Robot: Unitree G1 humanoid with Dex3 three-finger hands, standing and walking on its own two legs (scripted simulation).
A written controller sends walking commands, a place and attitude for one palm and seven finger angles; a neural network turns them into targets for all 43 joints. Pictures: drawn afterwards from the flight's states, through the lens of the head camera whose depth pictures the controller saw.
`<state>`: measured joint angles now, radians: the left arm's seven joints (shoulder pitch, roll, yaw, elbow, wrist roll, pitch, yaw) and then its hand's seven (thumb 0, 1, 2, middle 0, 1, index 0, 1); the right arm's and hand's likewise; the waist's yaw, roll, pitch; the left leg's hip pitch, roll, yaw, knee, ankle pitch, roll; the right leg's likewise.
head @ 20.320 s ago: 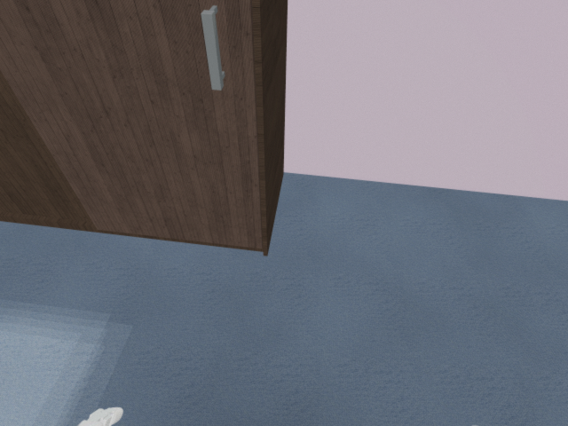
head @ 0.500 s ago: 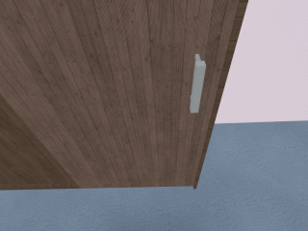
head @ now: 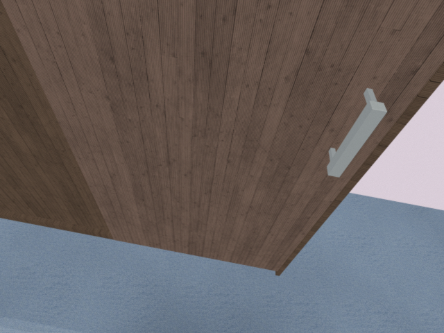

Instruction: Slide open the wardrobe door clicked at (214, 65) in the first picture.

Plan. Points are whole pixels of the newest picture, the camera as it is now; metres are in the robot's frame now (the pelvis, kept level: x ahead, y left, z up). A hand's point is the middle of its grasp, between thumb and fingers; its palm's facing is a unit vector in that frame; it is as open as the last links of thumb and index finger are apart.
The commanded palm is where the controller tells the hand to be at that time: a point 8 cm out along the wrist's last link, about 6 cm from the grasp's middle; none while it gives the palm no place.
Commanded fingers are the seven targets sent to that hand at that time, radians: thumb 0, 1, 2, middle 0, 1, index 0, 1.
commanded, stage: come to a stop and stand still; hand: right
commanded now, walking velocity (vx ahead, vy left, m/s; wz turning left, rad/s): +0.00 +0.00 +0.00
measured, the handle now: (350, 135) +0.47 -0.18 +0.14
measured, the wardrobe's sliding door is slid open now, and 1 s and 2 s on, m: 0.00 0.00 0.00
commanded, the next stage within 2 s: look again from close up in 1.18 s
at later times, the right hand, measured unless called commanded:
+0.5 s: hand out of the picture -0.02 -0.14 -0.14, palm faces +0.08 +0.96 -0.27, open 7.3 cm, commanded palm none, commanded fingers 0.00 -0.90 -0.90 0.20 0.30 0.20 0.30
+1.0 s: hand out of the picture -0.06 -0.15 -0.15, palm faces +0.10 +0.97 -0.21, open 7.3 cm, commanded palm none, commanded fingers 0.00 -0.90 -0.90 0.20 0.30 0.20 0.30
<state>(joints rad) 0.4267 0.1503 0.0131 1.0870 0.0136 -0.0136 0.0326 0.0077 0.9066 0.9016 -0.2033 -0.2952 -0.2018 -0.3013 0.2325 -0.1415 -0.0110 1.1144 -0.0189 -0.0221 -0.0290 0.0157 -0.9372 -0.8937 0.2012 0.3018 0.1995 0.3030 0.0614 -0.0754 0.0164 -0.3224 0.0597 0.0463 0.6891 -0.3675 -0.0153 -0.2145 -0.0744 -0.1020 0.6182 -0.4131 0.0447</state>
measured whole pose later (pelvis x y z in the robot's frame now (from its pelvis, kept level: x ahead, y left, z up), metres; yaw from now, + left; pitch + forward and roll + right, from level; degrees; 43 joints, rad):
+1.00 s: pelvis -0.04 +0.02 +0.02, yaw -2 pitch -2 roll -1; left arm 0.36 0.10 -0.01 1.13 0.01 -0.01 0.03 0.00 0.91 0.90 -0.20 -0.30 -0.20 -0.30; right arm 0.29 -0.11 -0.02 1.13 -0.01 -0.01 -0.03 0.01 -0.92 -0.89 0.20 0.30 0.20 0.30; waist 0.00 -0.04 0.04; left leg -0.24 0.05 0.10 0.51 -0.24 0.02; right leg -0.16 -0.07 -0.05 0.44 -0.25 0.06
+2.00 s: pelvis -0.04 +0.02 +0.02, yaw -3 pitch -2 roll -1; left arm 0.30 0.13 0.00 1.12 0.02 -0.01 0.02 0.00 0.91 0.90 -0.20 -0.30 -0.20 -0.30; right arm 0.27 -0.14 -0.02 1.11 -0.02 -0.01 -0.03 0.01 -0.91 -0.89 0.20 0.30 0.20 0.30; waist -0.01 -0.02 0.06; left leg -0.23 0.05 0.12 0.50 -0.24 0.02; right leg -0.16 -0.08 -0.04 0.43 -0.24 0.07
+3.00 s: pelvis -0.02 -0.01 +0.01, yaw -3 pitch -1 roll -1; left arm 0.20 0.19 0.05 1.01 0.00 0.01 0.03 0.02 0.92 0.90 -0.20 -0.30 -0.20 -0.30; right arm 0.22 -0.14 -0.03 1.01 -0.02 -0.02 -0.06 0.01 -0.92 -0.89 0.20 0.30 0.20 0.30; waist -0.01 -0.02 0.08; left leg -0.30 0.02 0.11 0.60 -0.28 0.05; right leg -0.26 -0.03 -0.05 0.72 -0.42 0.01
